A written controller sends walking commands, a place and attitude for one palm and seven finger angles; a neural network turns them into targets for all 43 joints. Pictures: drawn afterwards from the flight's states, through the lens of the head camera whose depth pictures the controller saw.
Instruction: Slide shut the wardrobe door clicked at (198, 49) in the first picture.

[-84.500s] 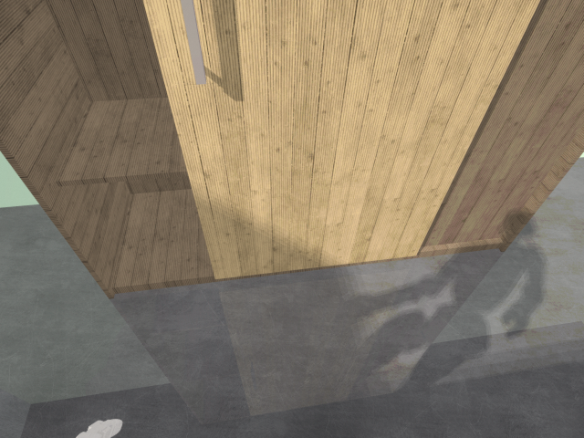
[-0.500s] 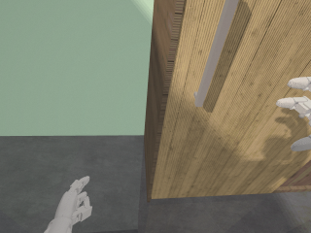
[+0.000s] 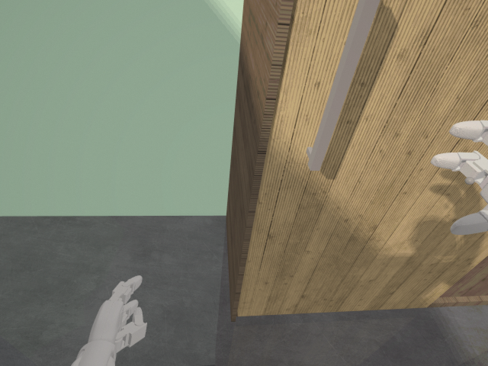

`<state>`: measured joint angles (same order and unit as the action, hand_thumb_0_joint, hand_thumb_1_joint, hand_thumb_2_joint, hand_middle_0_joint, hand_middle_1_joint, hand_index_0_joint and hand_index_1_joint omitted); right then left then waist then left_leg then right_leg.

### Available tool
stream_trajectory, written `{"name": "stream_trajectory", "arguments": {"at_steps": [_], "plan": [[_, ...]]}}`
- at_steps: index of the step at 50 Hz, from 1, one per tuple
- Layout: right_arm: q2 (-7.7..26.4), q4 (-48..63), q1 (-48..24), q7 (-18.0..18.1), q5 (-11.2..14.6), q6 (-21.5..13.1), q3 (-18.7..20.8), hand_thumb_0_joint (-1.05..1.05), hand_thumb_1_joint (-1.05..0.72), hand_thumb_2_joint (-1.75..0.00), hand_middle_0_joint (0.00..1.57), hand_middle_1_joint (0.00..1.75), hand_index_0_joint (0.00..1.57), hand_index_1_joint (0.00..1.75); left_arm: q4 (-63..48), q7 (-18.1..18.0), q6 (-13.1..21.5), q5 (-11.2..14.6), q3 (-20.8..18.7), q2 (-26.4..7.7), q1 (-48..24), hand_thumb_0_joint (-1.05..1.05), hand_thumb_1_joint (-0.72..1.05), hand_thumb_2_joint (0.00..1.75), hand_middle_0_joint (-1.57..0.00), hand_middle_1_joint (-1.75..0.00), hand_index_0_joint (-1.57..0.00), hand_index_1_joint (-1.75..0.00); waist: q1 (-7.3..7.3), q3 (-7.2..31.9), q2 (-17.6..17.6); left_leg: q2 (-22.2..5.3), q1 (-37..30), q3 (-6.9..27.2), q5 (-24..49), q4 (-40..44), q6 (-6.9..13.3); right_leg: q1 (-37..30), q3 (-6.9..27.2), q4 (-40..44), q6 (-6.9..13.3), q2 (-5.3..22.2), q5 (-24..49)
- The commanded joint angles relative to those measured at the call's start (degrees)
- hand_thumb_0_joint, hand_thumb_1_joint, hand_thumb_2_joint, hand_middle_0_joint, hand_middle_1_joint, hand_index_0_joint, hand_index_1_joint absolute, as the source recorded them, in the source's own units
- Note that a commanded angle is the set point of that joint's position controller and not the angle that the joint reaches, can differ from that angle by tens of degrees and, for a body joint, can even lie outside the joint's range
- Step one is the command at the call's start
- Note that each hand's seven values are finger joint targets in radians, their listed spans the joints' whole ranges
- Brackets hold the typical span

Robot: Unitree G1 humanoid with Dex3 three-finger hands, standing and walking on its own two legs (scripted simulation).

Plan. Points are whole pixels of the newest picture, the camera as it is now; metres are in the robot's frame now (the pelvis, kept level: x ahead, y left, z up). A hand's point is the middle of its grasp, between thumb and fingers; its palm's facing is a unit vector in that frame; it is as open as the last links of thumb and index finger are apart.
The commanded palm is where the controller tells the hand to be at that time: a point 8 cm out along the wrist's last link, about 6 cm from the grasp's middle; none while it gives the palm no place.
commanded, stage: move the hooked fingers beside the handle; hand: right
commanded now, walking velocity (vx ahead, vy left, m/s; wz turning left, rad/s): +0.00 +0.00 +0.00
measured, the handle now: (335, 85) +0.49 -0.14 +0.27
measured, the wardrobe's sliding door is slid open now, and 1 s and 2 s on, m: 0.00 0.00 0.00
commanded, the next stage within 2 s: none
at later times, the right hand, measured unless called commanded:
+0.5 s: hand (439, 164) +0.32 -0.25 +0.25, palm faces +0.02 +1.00 -0.08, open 14.0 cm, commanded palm +0.29 -0.29 +0.25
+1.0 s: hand (396, 139) +0.38 -0.21 +0.24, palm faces +0.01 +1.00 -0.05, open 14.0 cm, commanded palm +0.35 -0.27 +0.25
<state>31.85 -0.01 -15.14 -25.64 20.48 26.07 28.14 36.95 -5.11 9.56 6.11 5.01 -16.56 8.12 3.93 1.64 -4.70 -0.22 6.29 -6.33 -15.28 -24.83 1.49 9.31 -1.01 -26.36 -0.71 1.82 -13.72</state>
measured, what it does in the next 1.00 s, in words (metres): stands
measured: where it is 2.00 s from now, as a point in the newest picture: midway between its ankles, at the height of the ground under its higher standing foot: outside the picture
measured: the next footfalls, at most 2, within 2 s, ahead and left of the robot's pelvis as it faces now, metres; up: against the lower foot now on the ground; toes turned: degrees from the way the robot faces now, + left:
none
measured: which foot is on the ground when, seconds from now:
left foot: down 0.00-1.00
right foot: down 0.00-1.00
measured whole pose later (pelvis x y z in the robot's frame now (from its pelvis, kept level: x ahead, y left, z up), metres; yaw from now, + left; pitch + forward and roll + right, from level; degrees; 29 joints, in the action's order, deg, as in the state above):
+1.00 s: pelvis +0.00 +0.00 +0.00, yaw +1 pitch -2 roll +0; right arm 26.3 -17.3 -32.9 -16.0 14.1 24.2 18.7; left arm 39.5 -5.9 6.7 5.5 3.7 -16.0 10.5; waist 0.9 1.8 -3.5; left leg -0.3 7.7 -5.2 -14.5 -23.9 1.4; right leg 9.9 -2.0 -24.7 -0.5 1.7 -13.0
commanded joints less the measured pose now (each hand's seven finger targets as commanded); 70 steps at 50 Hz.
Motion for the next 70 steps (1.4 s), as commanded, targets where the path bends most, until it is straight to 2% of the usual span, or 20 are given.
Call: {"name": "stream_trajectory", "arguments": {"at_steps": [1, 5, 8, 13, 19, 21, 27, 34, 35, 38, 42, 46, 50, 52, 55, 61, 64, 65, 66, 70], "plan": [[14.63, 9.74, -23.3, 1.11, 0.53, -4.07, 2.24, 0.0, 0.5, -0.3, 0.3, 1.2, 0.3, 1.2, -9.65, -0.74, 3.87, 0.26, -2.52, -6.31, -10.13, 0.0, 0.9, 0.9, -0.2, -0.3, -0.2, -0.3, -0.76, 9.19, 0.89, 0.24, 2.36, 4.42, 13.68, 4.04, -0.9, -5.7, 2.67, 2.35, 2.04, -2.27, 10.94], [13.94, 12.77, -24.72, 2.61, -0.3, -4.69, 1.44, 0.0, 0.5, -0.3, 0.3, 1.2, 0.3, 1.2, -9.56, -0.93, 3.91, -0.12, -2.44, -5.81, -10.47, 0.0, 0.9, 0.9, -0.2, -0.3, -0.2, -0.3, -0.29, 11.72, -1.26, 0.51, 1.16, 3.8, 14.58, 3.58, -0.21, -7.54, 2.71, 2.39, 1.94, -2.4, 12.66], [12.21, 11.54, -26.78, 3.87, -0.7, -4.49, 0.18, 0.0, 0.5, -0.3, 0.3, 1.2, 0.3, 1.2, -9.21, -1.03, 3.79, -0.17, -2.28, -5.61, -10.61, 0.0, 0.9, 0.9, -0.2, -0.3, -0.2, -0.3, -0.49, 10.72, 0.14, 0.76, 1.98, 3.16, 12.5, 3.77, -0.22, -7.23, 3.2, 3.64, 1.9, -2.39, 10.99], [13.89, 8.79, -25.23, 5.72, -1.65, -2.71, 2.63, 0.0, 0.5, -0.3, 0.3, 1.2, 0.3, 1.2, -8.98, -0.81, 2.85, -0.44, -2.41, -5.85, -10.48, 0.0, 0.9, 0.9, -0.2, -0.3, -0.2, -0.3, 0.37, 12.5, 2.1, 0.63, -0.36, 2.94, 15.11, 3.29, -0.16, -6.14, 2.63, 3.66, 2.07, -2.38, 13.12], [11.26, 9.22, -26.94, 5.64, -1.81, -2.82, 0.14, 0.0, 0.5, -0.3, 0.3, 1.2, 0.3, 1.2, -9.49, -0.63, 2.15, -0.33, -2.57, -5.63, -10.36, 0.0, 0.9, 0.9, -0.2, -0.3, -0.2, -0.3, -0.43, 12.79, 1.81, 0.72, 0.03, 3.05, 17.15, 2.96, -0.24, -6.94, 2.19, 3.28, 1.98, -2.26, 14.46], [10.9, 7.55, -26.88, 5.67, -1.97, -2.83, -0.75, 0.0, 0.5, -0.3, 0.3, 1.2, 0.3, 1.2, -9.03, -0.71, 2.0, -0.19, -2.54, -5.6, -10.16, 0.0, 0.9, 0.9, -0.2, -0.3, -0.2, -0.3, -0.84, 10.72, 1.66, 0.65, 1.12, 3.23, 15.37, 3.49, -0.27, -6.18, 2.0, 3.39, 1.94, -2.05, 12.91], [9.07, 6.12, -35.28, 6.91, -3.07, -3.89, -4.48, 0.0, 0.5, -0.3, 0.3, 1.2, 0.3, 1.2, -8.18, -1.44, 2.14, -0.13, -2.72, -5.76, -9.87, 0.0, 0.9, 0.9, -0.2, -0.3, -0.2, -0.3, -2.06, 10.6, -0.08, 0.72, 3.03, 3.3, 11.15, 4.27, -0.06, -7.09, 2.7, 3.78, 1.83, -2.19, 10.06], [9.02, 2.18, -37.83, 8.6, -3.86, -4.56, -4.44, 0.0, 0.5, -0.3, 0.3, 1.2, 0.3, 1.2, -7.39, -1.52, 1.77, -0.44, -3.01, -5.85, -9.02, 0.0, 0.9, 0.9, -0.2, -0.3, -0.2, -0.3, -1.87, 13.0, 1.15, 0.49, 1.46, 3.68, 13.41, 4.09, -0.02, -7.24, 2.34, 3.67, 2.02, -2.3, 11.52], [10.28, 0.84, -36.73, 8.92, -3.98, -4.52, -3.2, 0.0, 0.5, -0.3, 0.3, 1.2, 0.3, 1.2, -7.08, -1.42, 1.56, -0.53, -3.12, -6.04, -8.58, 0.0, 0.9, 0.9, -0.2, -0.3, -0.2, -0.3, -1.46, 12.87, 2.82, 0.57, 0.91, 3.62, 13.51, 4.08, 0.01, -6.43, 2.17, 3.42, 2.02, -2.17, 11.66], [8.58, -1.65, -38.7, 9.25, -4.39, -4.34, -5.14, 0.0, 0.5, -0.3, 0.3, 1.2, 0.3, 1.2, -7.28, -1.38, 1.21, -0.35, -3.13, -5.94, -8.29, 0.0, 0.9, 0.9, -0.2, -0.3, -0.2, -0.3, -1.93, 11.85, 2.39, 0.48, 1.83, 3.72, 12.97, 4.16, -0.15, -5.89, 2.12, 3.81, 2.01, -2.18, 10.77], [9.89, -4.11, -41.35, 9.83, -4.99, -4.94, -4.39, 0.0, 0.5, -0.3, 0.3, 1.2, 0.3, 1.2, -6.91, -1.46, 0.84, -0.52, -3.44, -6.27, -7.23, 0.0, 0.9, 0.9, -0.2, -0.3, -0.2, -0.3, -2.29, 13.16, 3.8, 0.52, 1.4, 4.01, 13.99, 4.12, -0.21, -6.04, 1.93, 3.55, 2.23, -2.09, 11.42], [9.75, -5.14, -43.21, 10.05, -5.37, -5.9, -5.0, 0.0, 0.5, -0.3, 0.3, 1.2, 0.3, 1.2, -6.78, -1.47, 0.5, -0.5, -3.65, -6.15, -6.43, 0.0, 0.9, 0.9, -0.2, -0.3, -0.2, -0.3, -2.67, 13.66, 1.99, 0.44, 1.14, 4.3, 15.49, 4.13, -0.2, -6.43, 1.47, 3.29, 2.24, -2.01, 12.41], [9.07, -6.04, -44.36, 10.12, -5.55, -6.82, -5.58, 0.0, 0.5, -0.3, 0.3, 1.2, 0.3, 1.2, -6.63, -1.48, 0.37, -0.62, -4.07, -6.42, -5.45, 0.0, 0.9, 0.9, -0.2, -0.3, -0.2, -0.3, -2.79, 14.8, 3.28, 0.56, 0.52, 4.4, 17.65, 3.84, -0.27, -6.79, 1.21, 2.78, 2.37, -2.07, 13.91], [11.05, -8.69, -44.93, 10.26, -5.74, -6.72, -3.87, 0.0, 0.5, -0.3, 0.3, 1.2, 0.3, 1.2, -6.03, -1.58, 0.06, -0.64, -4.28, -6.76, -4.49, 0.0, 0.9, 0.9, -0.2, -0.3, -0.2, -0.3, -2.95, 14.67, 3.91, 0.53, 0.4, 4.4, 18.5, 3.75, -0.32, -6.24, 1.22, 2.93, 2.48, -2.09, 14.17], [9.22, -8.03, -46.01, 10.28, -6.11, -7.24, -5.92, 0.0, 0.5, -0.3, 0.3, 1.2, 0.3, 1.2, -6.25, -1.39, -0.2, -0.61, -4.42, -6.63, -3.95, 0.0, 0.9, 0.9, -0.2, -0.3, -0.2, -0.3, -3.19, 15.48, 2.61, 0.62, 0.11, 4.37, 19.57, 3.45, -0.2, -6.79, 0.95, 2.56, 2.31, -2.05, 15.47], [11.93, -11.5, -45.87, 10.41, -6.18, -7.7, -3.29, 0.0, 0.5, -0.3, 0.3, 1.2, 0.3, 1.2, -5.89, -1.43, -0.66, -0.63, -4.93, -7.06, -2.76, 0.0, 0.9, 0.9, -0.2, -0.3, -0.2, -0.3, -3.17, 16.19, 4.89, 0.34, -0.55, 4.79, 22.09, 3.09, -0.56, -5.85, 0.6, 2.23, 2.64, -1.96, 16.09], [10.9, -10.19, -47.46, 10.54, -6.59, -8.34, -4.46, 0.0, 0.5, -0.3, 0.3, 1.2, 0.3, 1.2, -6.3, -1.3, -0.78, -0.59, -5.04, -6.85, -2.55, 0.0, 0.9, 0.9, -0.2, -0.3, -0.2, -0.3, -3.23, 17.23, 2.02, 0.43, -0.88, 4.77, 23.88, 2.64, -0.27, -7.01, 0.61, 2.01, 2.49, -1.93, 18.06], [9.31, -9.69, -47.18, 10.54, -6.6, -8.42, -6.03, 0.0, 0.5, -0.3, 0.3, 1.2, 0.3, 1.2, -6.24, -1.19, -0.93, -0.52, -5.05, -6.77, -2.61, 0.0, 0.9, 0.9, -0.2, -0.3, -0.2, -0.3, -3.49, 16.78, 1.47, 0.49, -0.48, 4.89, 23.93, 2.67, -0.24, -7.28, 0.33, 1.66, 2.49, -1.84, 18.33], [9.66, -10.93, -47.77, 10.63, -6.43, -8.33, -5.65, 0.0, 0.5, -0.3, 0.3, 1.2, 0.3, 1.2, -5.96, -1.21, -0.93, -0.56, -5.07, -6.92, -2.27, 0.0, 0.9, 0.9, -0.2, -0.3, -0.2, -0.3, -3.8, 15.98, 3.32, 0.49, 0.0, 4.66, 23.62, 2.84, -0.36, -6.77, 0.64, 1.91, 2.54, -1.75, 17.83], [9.44, -13.47, -50.02, 10.79, -6.67, -8.44, -6.67, 0.0, 0.5, -0.3, 0.3, 1.2, 0.3, 1.2, -5.34, -1.41, -1.45, -0.5, -5.23, -7.16, -1.49, 0.0, 0.9, 0.9, -0.2, -0.3, -0.2, -0.3, -4.5, 14.72, 3.6, 0.68, 1.33, 4.79, 20.93, 3.43, -0.33, -6.03, 0.47, 1.95, 2.57, -1.69, 15.84]]}}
